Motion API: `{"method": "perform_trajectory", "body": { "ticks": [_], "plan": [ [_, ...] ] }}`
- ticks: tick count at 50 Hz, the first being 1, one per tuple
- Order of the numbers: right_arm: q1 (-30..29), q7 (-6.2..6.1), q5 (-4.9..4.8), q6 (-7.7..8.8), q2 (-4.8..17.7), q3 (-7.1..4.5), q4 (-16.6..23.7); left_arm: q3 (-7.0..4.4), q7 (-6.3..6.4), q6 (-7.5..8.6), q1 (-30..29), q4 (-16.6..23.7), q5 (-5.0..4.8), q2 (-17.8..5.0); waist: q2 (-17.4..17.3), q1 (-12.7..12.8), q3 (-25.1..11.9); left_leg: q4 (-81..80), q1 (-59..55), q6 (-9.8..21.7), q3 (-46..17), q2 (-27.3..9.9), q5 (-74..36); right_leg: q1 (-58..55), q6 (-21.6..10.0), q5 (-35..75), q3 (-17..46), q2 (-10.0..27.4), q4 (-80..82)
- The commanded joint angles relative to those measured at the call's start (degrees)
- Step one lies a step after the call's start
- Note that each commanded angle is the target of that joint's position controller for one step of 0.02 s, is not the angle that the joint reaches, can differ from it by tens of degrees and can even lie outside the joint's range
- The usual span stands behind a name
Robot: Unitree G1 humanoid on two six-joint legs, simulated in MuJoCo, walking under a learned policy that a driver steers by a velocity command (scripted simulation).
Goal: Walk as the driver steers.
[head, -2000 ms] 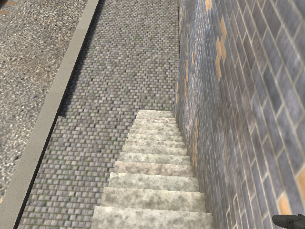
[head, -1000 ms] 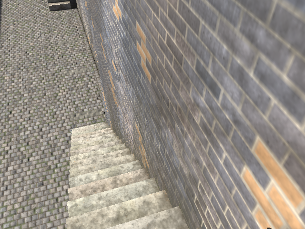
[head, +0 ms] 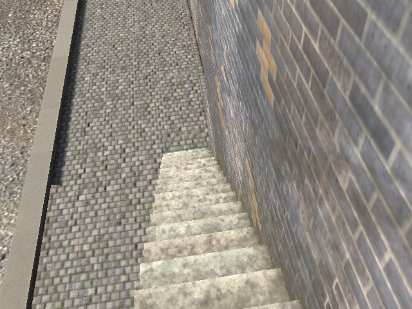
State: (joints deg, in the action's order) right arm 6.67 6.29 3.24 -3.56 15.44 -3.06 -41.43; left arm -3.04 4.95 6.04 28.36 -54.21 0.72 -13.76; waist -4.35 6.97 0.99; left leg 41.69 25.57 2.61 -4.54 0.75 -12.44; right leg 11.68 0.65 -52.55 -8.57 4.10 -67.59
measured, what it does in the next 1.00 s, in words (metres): goes down, turning left: left foot 0.20 m lower, then right foot 0.19 m lower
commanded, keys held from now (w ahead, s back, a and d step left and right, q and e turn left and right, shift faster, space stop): w+q+shift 0.54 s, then w+shift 0.22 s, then w+e+shift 0.24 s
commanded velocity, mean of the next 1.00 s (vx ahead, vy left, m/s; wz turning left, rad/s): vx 0.99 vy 0.00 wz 0.53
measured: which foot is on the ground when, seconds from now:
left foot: up 0.00-0.04, down 0.06-0.38, up 0.40-0.70, down 0.72-1.00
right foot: down 0.00-0.06, up 0.08-0.36, down 0.38-0.70, up 0.72-1.00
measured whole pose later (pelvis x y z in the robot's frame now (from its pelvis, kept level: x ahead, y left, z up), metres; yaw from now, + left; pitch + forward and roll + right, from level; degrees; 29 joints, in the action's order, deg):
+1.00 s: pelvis +0.65 +0.15 -0.61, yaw +26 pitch -3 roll +5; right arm 19.0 -1.1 1.9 4.1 7.4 -0.8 -59.7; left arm -4.2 2.3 3.7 16.7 -57.7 0.4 -10.7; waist 1.6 3.7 0.6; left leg 74.8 17.7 4.0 10.0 2.5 48.5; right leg 32.8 -5.1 17.4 3.9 3.9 -47.1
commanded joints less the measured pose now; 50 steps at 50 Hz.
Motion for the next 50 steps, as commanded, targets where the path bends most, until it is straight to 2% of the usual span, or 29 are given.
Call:
{"method": "perform_trajectory", "body": {
  "ticks": [1, 2, 3, 4, 6, 8, 10, 11, 13, 17, 19, 21, 23, 25, 27, 28, 30, 33, 35, 36, 37, 38, 39, 40, 41, 42, 44, 45, 50],
  "plan": [
    [13.7, -2.50, -0.37, 0.89, 1.8, -1.13, -3.2, -1.39, -2.00, -0.99, 2.4, -1.4, 1.15, -7.2, 11.0, -7.4, 1.9, -1.8, -15.7, 4.4, 2.7, -0.2, 4.1, 11.2, -10.6, 49.5, 8.7, 11.4, -8.5],
    [28.6, -2.92, -0.49, 1.79, 4.2, -2.36, -8.1, -1.75, -2.98, -1.25, -1.5, -0.3, 0.76, -8.5, 8.9, -15.4, -2.3, -7.4, -35.1, 5.6, 6.0, 2.0, 3.1, 22.3, -9.1, 57.8, 1.0, 8.0, -27.1],
    [34.1, -2.94, -0.93, 3.20, 4.4, -3.07, -9.0, -2.32, -3.92, -1.99, -7.1, 1.2, 0.08, -8.8, -5.5, -22.9, 3.3, -22.5, -41.0, 8.0, 3.3, 1.5, 3.6, 35.6, -9.0, 30.3, -5.4, -1.4, -53.1],
    [32.9, -3.22, -1.98, 4.43, 8.8, -2.69, -9.8, -1.79, -2.59, -1.65, -11.8, 6.2, 0.02, -4.9, -14.9, -17.6, 8.1, -6.6, -45.3, 6.5, -5.4, -4.1, -40.9, 54.6, -8.3, 14.8, -2.4, -2.9, -61.7],
    [34.6, -5.69, -1.54, 4.40, 12.2, -3.16, -8.0, -1.72, -1.86, 0.66, -9.2, 5.9, 1.55, -7.6, 3.0, -14.3, -2.2, -3.1, -52.1, 10.5, -21.5, -12.0, -32.1, 59.8, -8.4, 25.3, 8.4, 3.2, -38.3],
    [31.5, -6.67, -2.21, 5.41, 11.5, -2.83, -8.5, -1.92, -3.02, 0.59, -12.6, 5.8, 3.17, -6.6, 1.6, -11.0, -0.5, -3.9, -37.1, 18.8, -35.1, -16.0, -0.2, 58.6, -4.6, 30.5, 15.7, 3.3, -22.9],
    [14.7, -7.38, -3.16, 7.33, 6.3, -0.82, -5.0, -1.48, -3.10, -1.89, -21.0, 9.7, 1.62, -6.5, 4.8, -4.3, 6.1, -13.9, -2.6, 15.8, -26.9, -7.4, 5.1, 26.6, 2.1, 48.4, 12.5, 1.5, 12.9],
    [14.0, -6.91, -1.94, 7.07, 7.7, -1.24, -7.0, -1.47, -2.95, -3.73, -9.9, 4.2, 1.29, -4.9, 0.4, -1.8, 2.6, -6.6, 3.4, 16.2, -25.5, -6.1, 2.4, 12.5, 1.6, 54.7, 9.3, -2.0, 4.5],
    [9.3, -8.37, -5.41, 9.59, 1.3, 0.75, -7.8, -1.51, -2.72, -3.24, -6.4, 5.5, -1.38, -4.9, 3.0, 1.3, 3.7, 2.3, 15.0, 9.6, -14.6, 5.8, 24.6, -4.7, 1.9, 88.4, 12.0, -2.2, 28.5],
    [9.1, -8.42, -2.13, 6.70, 5.4, -0.09, -11.1, -2.12, -3.38, -2.45, 12.5, -1.0, -1.29, -6.4, -2.3, 6.9, -2.2, 31.5, 7.5, 6.8, -14.8, 6.3, 18.3, -23.4, 2.9, 83.1, 13.6, -1.4, 34.2],
    [6.2, -7.27, -0.98, 5.31, 5.3, -0.80, -11.0, -4.08, -3.21, -2.32, 22.3, -4.2, 1.30, -10.8, 8.6, 12.7, 2.5, 64.3, 15.1, 5.5, -12.0, 11.9, 32.0, -30.6, 1.2, 71.7, 19.2, 2.5, 45.2],
    [23.3, -7.77, -0.82, 4.95, -2.1, 1.42, -9.2, -3.15, -5.21, -0.85, 9.8, -1.9, 1.38, -11.2, 18.2, -6.8, 5.2, 69.3, 35.0, 7.3, -6.6, 6.9, 46.8, -30.4, 4.6, 81.8, 29.9, 14.9, 29.3],
    [18.6, -8.16, 2.38, 3.57, -0.2, 1.49, -11.0, -1.62, -5.89, 0.32, 5.5, -1.3, -1.19, -5.9, 10.8, -5.9, 9.5, 68.1, 36.6, 6.9, -2.7, 2.7, 45.7, -17.6, 0.7, 67.3, 33.6, 16.2, 32.6],
    [2.1, -7.19, 3.72, 3.00, 3.1, 0.68, -6.7, -2.09, -2.56, 2.80, 3.9, -3.4, -1.42, -8.5, 11.7, -4.1, 11.5, 50.0, 38.8, 5.3, -8.4, -3.2, 30.9, -1.7, -6.1, 43.2, 41.8, 19.1, 29.5],
    [0.4, -5.57, -0.39, 2.08, -1.5, 2.38, -5.2, -0.05, -1.27, 2.60, -4.6, -3.0, -1.97, -4.7, 7.4, -9.9, 15.6, 29.3, 13.6, 1.0, 1.3, 1.4, 9.0, 30.0, -4.6, 33.1, 24.1, 11.8, 27.7],
    [4.7, -5.38, 0.10, 1.99, -3.2, 2.61, -8.1, -0.45, -1.48, 3.23, -3.8, -3.3, -2.48, -8.0, 11.3, -10.7, 11.5, 37.1, 6.6, 1.4, 7.2, 4.1, 7.2, 32.0, -4.4, 36.8, 21.9, 11.9, 22.4],
    [7.8, -3.81, -0.13, 4.50, -3.7, 3.55, -9.1, 2.26, -1.77, 4.70, -8.1, -3.3, -2.81, 0.1, 6.3, -14.8, 6.7, 18.6, -14.9, 2.3, 6.3, 4.7, -28.8, 46.5, -2.7, 12.1, 9.1, 3.2, 15.3],
    [3.8, -5.18, -1.94, 4.79, -0.9, 4.21, -8.6, -0.40, -1.60, 2.39, -6.6, -5.3, -2.66, -8.5, 14.5, -11.4, 5.7, 0.2, -22.3, 1.0, 14.5, 3.7, -11.1, 33.0, -7.5, 36.3, 6.8, 6.1, 2.6],
    [25.0, -5.62, 0.03, 4.13, 7.5, 0.30, -17.1, -2.17, -1.76, 0.90, -9.2, -5.0, -1.96, -11.5, 8.8, -19.6, 3.3, -4.9, -38.8, 9.1, 5.6, 1.2, 6.5, 37.9, -6.8, 58.3, 6.1, 5.1, -32.4],
    [29.2, -1.08, -11.16, 8.14, 4.2, -1.93, -18.5, -1.54, -1.14, -1.80, -9.2, -2.6, -12.94, -6.2, 0.2, -17.8, 5.9, -11.8, -43.8, 11.9, -7.2, -5.1, -4.2, 48.4, -2.8, 26.0, -0.1, -3.9, -56.2],
    [28.6, -3.25, -2.77, 6.50, 10.1, 0.07, -17.9, -1.09, -1.16, -0.49, -4.6, -2.6, 0.37, -5.6, -9.6, -14.4, 0.1, 1.3, -43.2, 9.2, -8.8, -9.9, -25.6, 52.0, -8.3, 10.1, 7.8, -1.8, -54.3],
    [27.9, -4.33, -1.41, 5.87, 7.9, -0.36, -17.4, -0.94, -1.85, 0.44, 0.1, -3.4, 1.05, -4.4, -2.7, -11.6, -5.0, 4.1, -45.4, 13.4, -17.1, -15.0, -15.9, 58.0, -10.4, 10.9, 15.3, -0.5, -50.0],
    [27.9, -0.60, -9.30, 6.28, -1.5, -0.61, -18.9, -3.83, -2.66, -1.59, 8.7, -8.8, -7.78, -4.9, -2.0, -6.4, -3.3, 5.3, -29.7, 11.4, -12.9, -12.5, -9.8, 52.7, -10.7, 20.7, 16.2, -1.8, -39.2],
    [21.8, 0.22, -8.49, 5.64, 0.2, -1.37, -17.7, -3.78, -2.85, -3.33, 8.4, -7.5, -9.36, -5.1, 0.1, -0.6, -1.9, -1.3, -12.5, 14.9, -17.6, -15.1, 4.4, 42.9, -8.2, 26.8, 18.4, -1.7, -22.9],
    [7.1, -4.78, 1.82, 6.65, 5.2, 0.23, -11.7, -1.82, -1.55, -1.45, -8.0, -1.5, 1.68, -1.7, 2.3, -2.0, 3.7, -8.8, -2.6, 14.3, -22.8, -23.7, 16.9, 43.6, -2.4, 37.9, 21.6, -0.4, -14.3],
    [7.2, -2.25, -6.23, 6.17, -4.9, -0.68, -13.5, -4.05, -1.38, -4.67, 0.0, -7.1, -9.30, -5.3, 4.0, 2.4, 6.8, -3.2, 16.6, 12.4, -13.2, -14.0, 6.9, 24.1, -1.0, 37.5, 15.6, -0.5, -4.5],
    [3.3, -1.28, -8.97, 5.46, -7.6, -0.56, -12.4, -3.47, -1.70, -4.75, 6.4, -9.8, -9.64, -2.2, -4.1, 3.4, 2.6, 4.9, 13.1, 8.7, -5.7, -10.6, 7.4, 19.5, -1.2, 50.0, 15.6, -1.2, -3.0],
    [0.8, -5.94, 0.72, 8.68, 0.2, -0.13, -11.4, -1.54, -2.32, -2.93, -9.7, -2.4, 3.63, -0.1, 3.9, 1.8, 2.4, 3.8, 17.1, 4.7, -3.3, -13.2, 32.0, 15.6, -2.0, 77.9, 16.0, 0.2, 7.8],
    [3.1, -9.24, -0.59, 9.04, 3.0, 0.62, -13.9, -2.83, -1.92, -1.38, -7.5, -0.8, -0.60, -3.7, -4.2, -0.5, 1.8, 22.2, 1.0, 7.4, -2.9, -16.6, 13.1, 10.2, -8.1, 70.9, 7.7, 1.2, 20.4]
  ]
}}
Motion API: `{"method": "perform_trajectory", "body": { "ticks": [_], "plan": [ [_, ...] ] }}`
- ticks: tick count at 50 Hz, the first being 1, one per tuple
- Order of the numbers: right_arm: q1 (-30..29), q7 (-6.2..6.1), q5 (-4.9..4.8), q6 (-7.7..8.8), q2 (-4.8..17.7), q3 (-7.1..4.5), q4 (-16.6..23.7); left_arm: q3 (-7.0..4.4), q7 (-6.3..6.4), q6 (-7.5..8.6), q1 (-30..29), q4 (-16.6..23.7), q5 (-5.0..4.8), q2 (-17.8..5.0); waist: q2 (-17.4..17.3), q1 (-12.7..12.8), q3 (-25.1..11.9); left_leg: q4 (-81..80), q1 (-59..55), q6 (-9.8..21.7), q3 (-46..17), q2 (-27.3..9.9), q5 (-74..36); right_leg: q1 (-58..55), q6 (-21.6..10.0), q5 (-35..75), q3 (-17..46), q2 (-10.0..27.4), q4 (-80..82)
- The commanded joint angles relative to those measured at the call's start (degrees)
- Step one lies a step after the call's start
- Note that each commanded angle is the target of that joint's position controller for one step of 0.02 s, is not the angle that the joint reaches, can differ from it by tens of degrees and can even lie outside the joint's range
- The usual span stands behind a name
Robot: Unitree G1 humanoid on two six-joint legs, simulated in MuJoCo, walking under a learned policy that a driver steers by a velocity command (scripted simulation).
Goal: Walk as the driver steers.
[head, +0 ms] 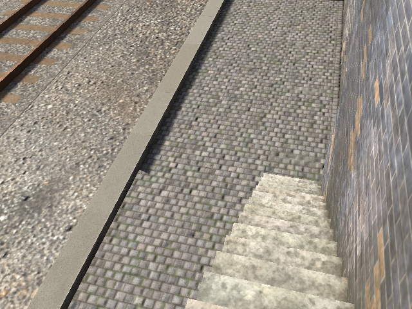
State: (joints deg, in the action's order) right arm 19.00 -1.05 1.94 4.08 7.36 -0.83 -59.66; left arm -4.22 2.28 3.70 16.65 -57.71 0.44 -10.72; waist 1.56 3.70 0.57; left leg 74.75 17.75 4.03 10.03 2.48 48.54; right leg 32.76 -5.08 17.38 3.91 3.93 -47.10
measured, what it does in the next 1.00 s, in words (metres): goes down, turning right: right foot 0.19 m lower, then left foot 0.20 m lower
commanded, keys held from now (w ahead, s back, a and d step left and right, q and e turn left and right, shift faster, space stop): w+e+shift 0.36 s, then w+shift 0.40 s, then w+q+shift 0.24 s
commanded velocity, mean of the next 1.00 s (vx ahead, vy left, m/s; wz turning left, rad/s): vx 1.00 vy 0.00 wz -0.36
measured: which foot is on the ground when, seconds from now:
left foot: down 0.00-0.06, up 0.08-0.48, down 0.50-0.80, up 0.82-1.00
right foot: up 0.00-0.04, down 0.06-0.48, up 0.50-0.76, down 0.78-1.00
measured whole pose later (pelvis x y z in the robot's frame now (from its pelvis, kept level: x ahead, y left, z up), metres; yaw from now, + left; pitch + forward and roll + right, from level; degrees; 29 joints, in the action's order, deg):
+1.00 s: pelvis +0.71 -0.20 -0.52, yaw -21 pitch -1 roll -2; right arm 12.7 1.7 4.3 -2.7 14.4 -1.6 -48.7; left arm -1.9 5.5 9.6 23.3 -59.7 -2.4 -10.3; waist -5.2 -1.5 3.2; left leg 57.4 36.4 2.1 -4.6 -1.3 -8.9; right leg 15.5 2.5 -40.7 -5.2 3.1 -57.4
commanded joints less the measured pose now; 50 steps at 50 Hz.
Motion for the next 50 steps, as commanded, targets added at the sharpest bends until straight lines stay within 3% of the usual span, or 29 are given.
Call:
{"method": "perform_trajectory", "body": {
  "ticks": [1, 3, 4, 5, 6, 7, 8, 10, 12, 14, 15, 19, 22, 24, 25, 26, 27, 30, 31, 32, 34, 36, 39, 40, 41, 42, 45, 49, 50],
  "plan": [
    [-9.0, -1.62, 0.38, 1.15, 11.7, -1.66, 3.8, -2.66, 0.71, 0.35, 10.6, 0.0, 0.57, -8.4, -10.1, 4.0, 0.2, -6.3, 6.1, 5.2, -17.5, -19.4, -52.7, -11.8, -2.9, -1.7, -4.3, 0.5, -9.2],
    [-7.3, -1.03, 3.14, -1.87, 10.1, -1.01, 2.9, -3.50, -0.68, -0.42, 20.6, -0.9, -1.05, -10.3, -3.5, 7.4, 1.2, 20.7, 2.9, 4.1, -10.2, -14.9, -71.2, -21.9, -8.5, -28.0, -4.6, -1.9, 16.7],
    [-12.2, -0.53, 3.49, -1.72, 6.0, -0.08, 3.5, -3.55, -2.06, -1.57, 28.4, -4.0, -0.02, -12.3, 13.7, 12.4, 4.9, 55.5, 21.1, 2.5, -3.1, -2.6, -32.8, -31.0, -10.8, -7.6, -5.2, -2.5, 9.1],
    [-6.5, -0.42, 4.67, -2.36, 1.0, 1.61, 7.7, -0.47, -2.32, -1.90, 23.7, -5.1, -2.00, -7.9, 20.3, 2.1, 6.1, 54.8, 44.5, 0.4, -6.4, 2.9, -3.8, -35.3, -10.4, 10.7, 9.8, -1.0, -1.3],
    [-9.4, 0.27, 6.36, -1.64, 2.8, 1.67, 10.1, -1.10, -2.61, -0.87, 27.5, -5.6, -3.71, -7.9, 8.9, 2.9, 4.7, 45.7, 50.5, -0.3, -9.0, -0.9, -1.2, -34.5, -12.0, 3.0, 20.3, 3.5, 3.4],
    [-9.5, 1.11, 5.61, -0.62, 3.7, 1.71, 10.3, -1.76, -2.36, -0.49, 29.8, -5.5, -2.26, -11.0, 1.8, 2.6, 4.0, 38.6, 55.4, -1.2, -13.3, -3.3, 3.6, -33.5, -14.6, -12.4, 30.1, 8.1, 5.4],
    [-12.9, 1.35, 4.10, 0.66, 3.5, 1.56, 11.0, -2.53, -0.73, -0.90, 26.7, -5.0, -1.47, -13.8, 4.4, 2.2, 3.3, 27.2, 57.1, -2.5, -18.5, -5.0, -7.7, -31.1, -17.2, -30.2, 41.8, 12.2, 10.7],
    [-23.1, 1.30, 1.04, -0.76, 5.9, 1.99, 14.9, 0.90, 1.24, -0.73, 10.7, 1.4, -0.48, -5.8, -2.4, -3.2, 7.1, 0.7, 38.6, -8.0, -17.0, -4.5, -36.6, -3.8, -13.6, -43.3, 33.8, 4.7, 12.7],
    [-17.8, 0.60, 2.09, -2.45, 5.0, 1.63, 10.8, 0.11, 1.72, -0.84, 10.2, 2.6, -0.10, -10.4, 5.5, -3.5, 3.1, 4.8, 21.2, -8.7, -10.3, -1.4, -42.4, 4.6, -12.3, -24.1, 30.2, 3.3, 13.1],
    [-22.4, 0.75, 1.60, -1.03, 10.1, 0.17, 13.3, 0.10, 2.38, 0.59, 13.7, 2.0, -2.95, -8.1, 1.0, -1.1, 1.6, -14.5, 29.6, -6.9, -17.6, -3.3, -64.5, -9.2, -9.7, -32.1, 27.5, -2.3, -0.2],
    [-24.7, 1.58, 1.28, -0.67, 7.7, 0.94, 15.5, 0.73, 2.89, 0.47, 14.0, 1.9, -3.45, -5.0, -1.8, -0.7, 2.7, -22.5, 24.8, -6.9, -17.8, -1.9, -72.7, -5.4, -8.4, -40.2, 26.9, -5.3, -1.8],
    [-21.2, 2.35, -0.53, -1.46, 5.5, 0.73, 17.5, 0.50, 2.49, 0.16, 10.2, 4.6, -2.38, -5.5, 3.7, 0.3, 3.7, -32.2, 6.5, -4.5, -17.3, -0.3, -81.7, -0.5, -5.5, -40.6, 22.3, -7.8, -4.5],
    [-12.2, 1.30, 1.43, -3.14, 8.8, -1.27, 14.2, -0.06, 1.02, 0.00, 10.8, 4.3, -0.91, -6.2, 4.0, -0.3, 1.8, -29.3, 9.8, -1.9, -18.7, -0.5, -64.7, -13.7, -8.8, -22.9, 23.7, -3.6, -20.2],
    [17.8, 1.52, 0.99, -3.43, 11.1, -2.99, 5.3, 0.09, -2.02, 1.04, 0.6, 5.7, -0.51, -6.4, 3.5, -15.0, -2.4, -42.0, -27.4, 3.6, -19.1, -2.3, -60.2, 9.3, -5.6, -6.0, 12.5, -7.6, -48.8],
    [28.3, 1.75, 0.04, -2.79, 14.0, -4.39, 3.0, -0.41, -2.13, 1.46, -5.2, 6.5, 0.39, -4.5, -7.4, -23.6, 1.3, -48.6, -37.0, 8.8, -23.1, -8.6, -69.5, 24.5, -2.9, -40.8, 3.9, -18.5, -80.1],
    [21.8, 2.44, -1.18, -1.86, 15.4, -2.78, 5.3, 0.02, -0.16, 2.63, -8.3, 10.8, 0.56, -2.5, -7.6, -18.5, 7.3, -41.3, -29.9, 6.3, -23.6, -11.5, -82.1, 32.9, -3.3, -55.4, 1.9, -18.4, -81.5],
    [17.6, 1.93, 1.16, -0.83, 17.0, -2.71, 5.5, 0.58, 0.67, 3.63, 2.3, 11.3, -1.11, -1.2, -13.2, -9.1, 3.6, -34.9, -38.2, 13.8, -36.3, -19.1, -90.7, 41.8, -0.7, -52.8, 5.8, -13.1, -72.4],
    [14.5, 0.94, 1.50, 1.99, 11.7, -2.04, 2.9, -0.23, 1.02, 3.38, -3.3, 6.7, 2.86, -3.8, -4.9, -6.3, 7.2, -35.5, -18.6, 10.5, -41.7, -17.4, -48.5, 40.3, 0.4, -43.4, 13.9, -4.5, -46.1],
    [-1.4, -0.21, 0.38, 2.27, 10.6, -1.12, 8.0, 1.24, -0.31, 2.90, -10.5, 14.4, 2.09, -3.0, -4.9, 1.0, 10.3, -45.7, 7.7, 6.9, -36.5, -14.3, -33.7, 18.5, 3.2, -22.3, 10.4, 0.0, -9.1],
    [-1.5, 0.45, 1.61, 2.13, 12.3, -1.69, 5.7, 0.00, -1.13, 1.85, -0.9, 7.6, 1.79, -3.2, -5.0, 2.7, 3.8, -43.6, 24.9, 9.3, -35.5, -10.7, -29.2, -10.8, 3.5, -4.0, 2.5, -2.2, -15.6],
    [-8.8, 0.00, -2.13, 3.70, 10.0, -1.54, 5.8, 1.00, -3.06, 2.90, 7.7, 5.5, -0.89, -2.0, -5.5, 7.8, 0.9, -29.9, 32.0, 5.2, -22.0, -2.9, -19.4, -28.0, 3.8, 22.3, -0.1, -1.3, -0.9],
    [3.9, 0.46, -1.62, 1.90, 10.0, -1.47, 2.3, 3.05, -3.98, 4.58, -3.1, 6.1, -1.46, 0.3, -1.9, -1.6, 4.4, -27.0, 22.5, 4.9, -16.5, -1.4, -21.8, -32.4, 6.0, 21.3, -6.2, -1.7, 18.2],
    [0.7, -0.15, 1.89, -3.77, 15.0, -3.35, 4.0, 0.15, -1.42, 3.50, 18.4, -0.4, -0.04, -7.1, -9.3, 6.1, 0.9, 6.6, 15.1, 3.4, -18.8, -1.4, -41.7, -44.2, 1.5, 11.7, 2.4, 4.3, 21.5],
    [1.4, 0.88, 1.26, -4.60, 14.6, -3.87, 4.8, -2.11, -0.29, 2.91, 20.3, 0.8, 1.21, -14.0, 0.8, 8.2, -0.2, 30.1, 18.7, 1.6, -13.6, 6.4, -19.8, -47.6, -1.1, 15.9, 4.9, 6.7, 21.8],
    [15.3, 1.60, -0.73, -4.89, 9.4, -2.26, 7.9, -2.44, -0.67, 3.84, 16.0, 2.0, 0.49, -16.9, 14.0, -4.1, -4.4, 30.8, 36.5, 0.3, -11.6, 3.2, -1.4, -60.3, -3.5, 21.0, 13.4, 18.3, 6.8],
    [11.8, 0.64, 1.71, -4.00, 11.4, -1.81, 8.7, -1.41, -1.01, 4.50, 14.8, 4.1, -0.78, -13.5, 4.3, -1.6, -2.5, 12.7, 37.2, 0.4, -17.2, -3.8, -10.5, -54.9, -1.2, 12.6, 11.8, 18.3, 7.0],
    [1.5, -0.08, 6.30, -6.09, 9.3, -0.97, 14.0, -1.28, 1.91, 6.21, 13.6, 0.1, -2.83, -13.4, 10.1, -1.7, 3.4, -2.2, 32.9, -1.9, -20.9, -6.9, -33.2, -25.2, -8.3, -6.1, 19.0, 23.2, 12.4],
    [-0.5, 3.87, 1.37, -6.72, 9.3, -1.41, 12.2, 1.61, 4.58, 7.61, -1.1, 2.8, -2.83, -5.3, 5.4, -8.9, 7.0, -22.5, 7.7, -1.3, -16.1, -5.8, -71.6, 4.2, 1.4, -39.6, -2.4, 11.5, 3.7],
    [0.5, 5.01, 0.43, -6.02, 6.5, -0.31, 12.7, 2.33, 5.06, 8.37, -2.6, 2.3, -5.11, -3.5, 3.3, -12.3, 6.7, -31.8, -9.0, -1.7, -15.5, -4.6, -91.1, 16.6, 5.9, -48.5, -12.3, 4.4, 1.3]
  ]
}}
Keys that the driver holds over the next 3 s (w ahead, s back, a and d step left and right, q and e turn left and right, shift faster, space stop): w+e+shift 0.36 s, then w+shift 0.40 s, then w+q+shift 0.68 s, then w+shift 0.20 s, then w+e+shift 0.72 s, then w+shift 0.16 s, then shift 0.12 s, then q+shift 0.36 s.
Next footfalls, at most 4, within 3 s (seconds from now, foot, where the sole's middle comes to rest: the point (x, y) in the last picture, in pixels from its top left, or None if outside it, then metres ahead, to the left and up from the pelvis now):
0.06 right None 0.13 -0.12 -0.83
0.50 left None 0.47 0.04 -1.03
0.78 right None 0.60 -0.30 -1.22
1.10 left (266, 307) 0.86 -0.13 -1.42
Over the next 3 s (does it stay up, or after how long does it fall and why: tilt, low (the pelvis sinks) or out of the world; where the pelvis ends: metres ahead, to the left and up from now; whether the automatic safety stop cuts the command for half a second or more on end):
stays up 2.11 -0.45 -1.74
